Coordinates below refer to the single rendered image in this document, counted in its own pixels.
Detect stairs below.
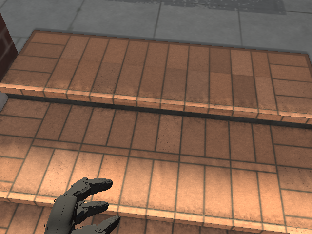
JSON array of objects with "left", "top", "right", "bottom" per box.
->
[{"left": 0, "top": 94, "right": 312, "bottom": 234}]

